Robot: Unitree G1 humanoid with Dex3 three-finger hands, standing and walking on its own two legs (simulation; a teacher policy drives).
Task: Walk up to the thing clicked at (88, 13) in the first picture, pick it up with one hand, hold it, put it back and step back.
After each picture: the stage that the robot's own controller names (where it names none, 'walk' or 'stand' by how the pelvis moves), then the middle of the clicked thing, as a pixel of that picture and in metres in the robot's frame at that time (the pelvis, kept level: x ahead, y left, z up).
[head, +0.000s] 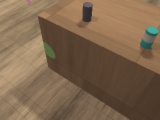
stand; (87, 12) +1.01 -0.04 -0.11
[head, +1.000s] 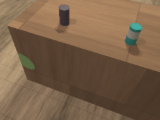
walk; (64, 15) +0.92 +0.08 -0.09
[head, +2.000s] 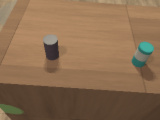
stand; (51, 47) +0.59 +0.14 -0.09
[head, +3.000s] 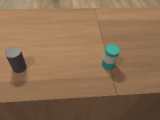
walk; (16, 60) +0.52 +0.31 -0.09
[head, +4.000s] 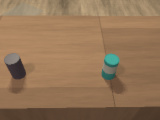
stand; (15, 66) +0.50 +0.32 -0.09
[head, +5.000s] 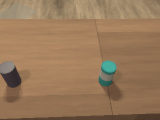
stand; (10, 74) +0.47 +0.33 -0.11
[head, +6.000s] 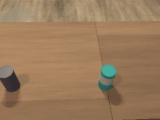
stand; (9, 79) +0.45 +0.33 -0.11
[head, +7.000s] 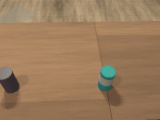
stand; (8, 80) +0.44 +0.33 -0.11
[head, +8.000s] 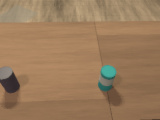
rise first; (8, 80) +0.44 +0.33 -0.11
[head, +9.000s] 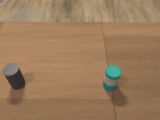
rise first; (14, 77) +0.45 +0.33 -0.10
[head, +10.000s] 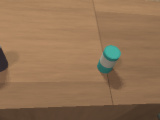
go down; out of the picture +0.47 +0.31 -0.06
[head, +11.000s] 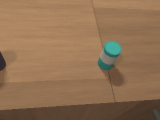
go down; out of the picture +0.46 +0.31 -0.04
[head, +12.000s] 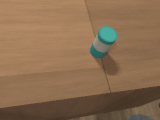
close in; out of the picture +0.45 +0.32 -0.01
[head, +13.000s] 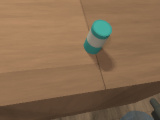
close; out of the picture +0.47 +0.32 +0.01
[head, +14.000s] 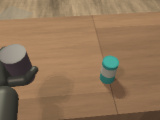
lift; (19, 66) +0.35 +0.19 +0.13
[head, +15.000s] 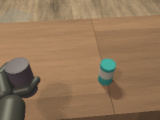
hold; (22, 78) +0.33 +0.19 +0.08
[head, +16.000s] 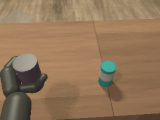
hold; (30, 74) +0.34 +0.17 +0.10
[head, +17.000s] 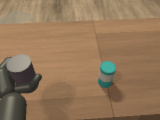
hold; (24, 74) +0.34 +0.19 +0.09
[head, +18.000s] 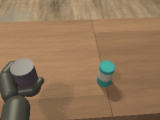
crouch; (27, 78) +0.34 +0.18 +0.07
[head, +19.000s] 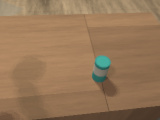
lower; out of the picture +0.44 +0.29 +0.15
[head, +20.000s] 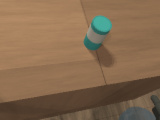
lower; out of the picture +0.48 +0.31 +0.02
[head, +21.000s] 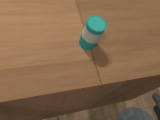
lower; out of the picture +0.46 +0.32 +0.01
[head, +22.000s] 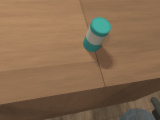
lower; out of the picture +0.46 +0.32 +0.01
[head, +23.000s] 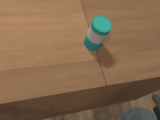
lower; out of the picture +0.46 +0.32 +0.01
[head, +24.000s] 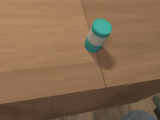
open; out of the picture +0.45 +0.32 +0.01
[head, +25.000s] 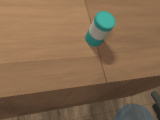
sink last; out of the picture +0.46 +0.32 +0.01
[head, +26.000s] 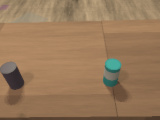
sink last; (12, 76) +0.45 +0.34 -0.05
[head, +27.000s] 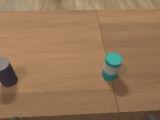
stand; (5, 72) +0.43 +0.32 -0.04
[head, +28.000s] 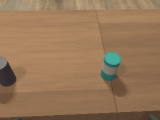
stand; (3, 72) +0.44 +0.32 -0.04
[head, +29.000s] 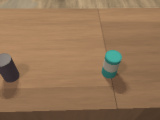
stand; (7, 68) +0.45 +0.32 -0.05
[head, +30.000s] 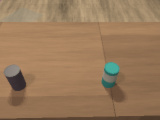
stand; (15, 78) +0.46 +0.31 -0.11
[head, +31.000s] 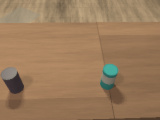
stand; (13, 80) +0.44 +0.32 -0.11
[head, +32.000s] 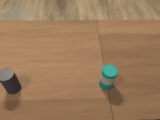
stand; (10, 81) +0.43 +0.32 -0.11
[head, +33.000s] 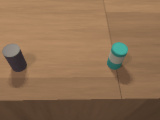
walk; (15, 58) +0.49 +0.28 -0.08
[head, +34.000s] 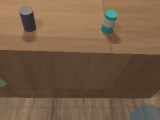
walk; (28, 19) +0.74 +0.29 -0.10
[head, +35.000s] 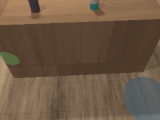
stand; (33, 3) +1.06 +0.39 -0.09
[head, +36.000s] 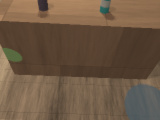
stand; (42, 1) +1.04 +0.29 -0.10
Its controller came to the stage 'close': yes
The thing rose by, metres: 0.24
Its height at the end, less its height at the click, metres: +0.00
